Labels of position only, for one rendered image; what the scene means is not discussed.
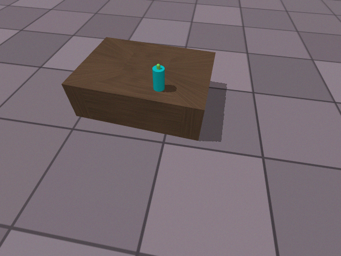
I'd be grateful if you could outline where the bottle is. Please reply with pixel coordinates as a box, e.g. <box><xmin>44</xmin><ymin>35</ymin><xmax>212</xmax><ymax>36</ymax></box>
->
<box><xmin>152</xmin><ymin>64</ymin><xmax>165</xmax><ymax>92</ymax></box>

